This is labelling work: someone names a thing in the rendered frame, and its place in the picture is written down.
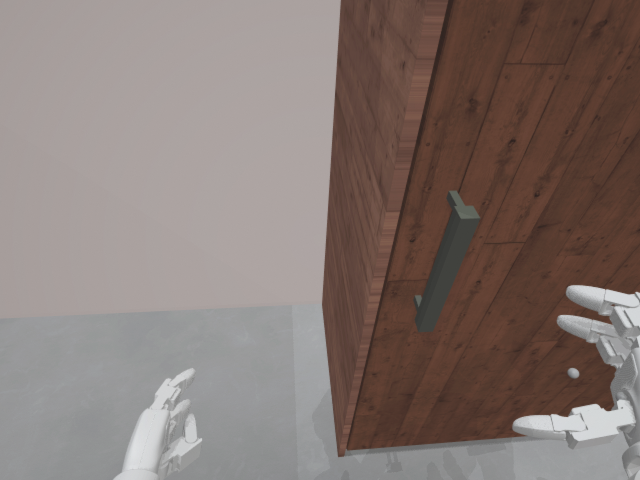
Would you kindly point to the left robot hand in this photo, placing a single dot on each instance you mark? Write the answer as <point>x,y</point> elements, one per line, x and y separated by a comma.
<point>156,427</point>

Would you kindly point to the wardrobe door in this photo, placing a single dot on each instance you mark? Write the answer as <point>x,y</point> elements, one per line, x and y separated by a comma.
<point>533,116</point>

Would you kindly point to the handle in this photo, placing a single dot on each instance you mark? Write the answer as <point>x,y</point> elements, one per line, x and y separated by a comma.
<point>458,235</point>

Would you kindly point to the right robot hand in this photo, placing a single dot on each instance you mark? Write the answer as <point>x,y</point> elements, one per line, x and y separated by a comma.
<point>619,346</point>

